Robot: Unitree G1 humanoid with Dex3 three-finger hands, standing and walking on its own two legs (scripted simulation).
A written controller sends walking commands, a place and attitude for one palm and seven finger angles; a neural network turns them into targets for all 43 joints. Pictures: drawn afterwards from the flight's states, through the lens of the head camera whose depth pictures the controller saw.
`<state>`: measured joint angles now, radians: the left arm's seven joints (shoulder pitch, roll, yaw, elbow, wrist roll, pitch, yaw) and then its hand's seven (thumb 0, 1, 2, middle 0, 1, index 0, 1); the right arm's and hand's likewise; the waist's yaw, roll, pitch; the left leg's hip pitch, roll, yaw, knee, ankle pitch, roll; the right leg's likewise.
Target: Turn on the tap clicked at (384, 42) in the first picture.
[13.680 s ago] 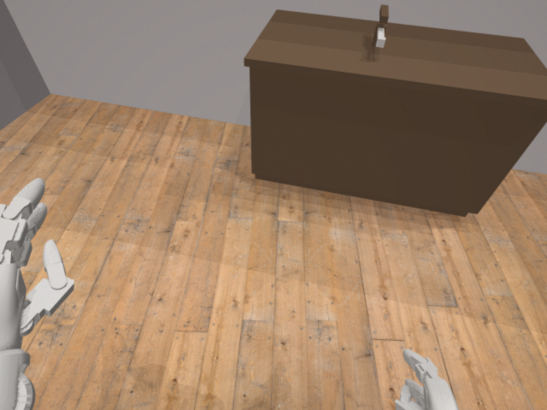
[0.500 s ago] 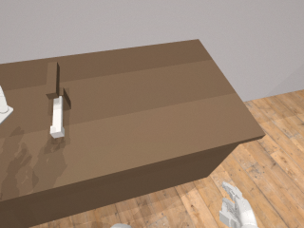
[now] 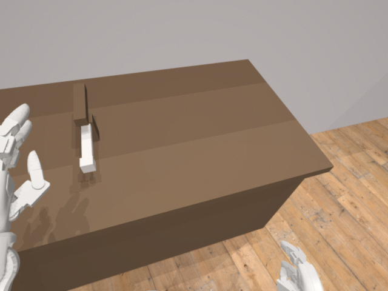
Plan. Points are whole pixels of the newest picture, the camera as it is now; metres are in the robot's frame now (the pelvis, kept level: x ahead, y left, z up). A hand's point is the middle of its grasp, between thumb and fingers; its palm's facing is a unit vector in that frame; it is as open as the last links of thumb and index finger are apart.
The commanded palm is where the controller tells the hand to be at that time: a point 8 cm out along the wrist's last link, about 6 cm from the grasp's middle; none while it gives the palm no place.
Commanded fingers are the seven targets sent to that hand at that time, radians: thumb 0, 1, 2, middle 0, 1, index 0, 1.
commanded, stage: come to a stop and stand still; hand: left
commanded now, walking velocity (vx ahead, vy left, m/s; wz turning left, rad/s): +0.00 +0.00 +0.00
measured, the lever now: (88, 164) +0.36 +0.29 +0.00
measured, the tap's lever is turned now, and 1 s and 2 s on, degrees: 0 0 0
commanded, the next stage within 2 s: look again from close up in 0.88 s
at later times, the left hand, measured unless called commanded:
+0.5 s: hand (69, 172) +0.25 +0.24 +0.14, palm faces +0.27 -0.85 -0.45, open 7.4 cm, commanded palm +0.19 +0.28 +0.18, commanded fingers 0.00 0.90 0.90 -0.20 -0.30 -0.20 -0.30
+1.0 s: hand (61, 167) +0.26 +0.25 +0.15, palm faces +0.34 -0.86 -0.39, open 7.4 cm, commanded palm +0.20 +0.28 +0.18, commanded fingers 0.00 0.90 0.90 -0.20 -0.30 -0.20 -0.30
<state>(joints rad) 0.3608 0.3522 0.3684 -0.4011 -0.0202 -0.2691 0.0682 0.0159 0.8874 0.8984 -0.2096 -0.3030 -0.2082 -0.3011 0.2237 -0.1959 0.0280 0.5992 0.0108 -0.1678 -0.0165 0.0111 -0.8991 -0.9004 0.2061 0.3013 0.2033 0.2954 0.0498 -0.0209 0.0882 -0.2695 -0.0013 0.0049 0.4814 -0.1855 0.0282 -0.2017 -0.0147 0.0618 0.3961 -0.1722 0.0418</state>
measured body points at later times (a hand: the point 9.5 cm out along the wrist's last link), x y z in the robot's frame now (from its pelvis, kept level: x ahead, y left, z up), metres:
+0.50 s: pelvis +0.02 +0.00 +0.00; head +0.06 +0.01 +0.45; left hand +0.23 +0.28 +0.17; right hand +0.19 -0.22 -0.08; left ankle +0.05 +0.10 -0.74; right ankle +0.03 -0.16 -0.74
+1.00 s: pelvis +0.03 +0.00 +0.00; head +0.07 +0.02 +0.45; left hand +0.23 +0.29 +0.17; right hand +0.23 -0.21 -0.07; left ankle +0.05 +0.10 -0.74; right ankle +0.03 -0.16 -0.74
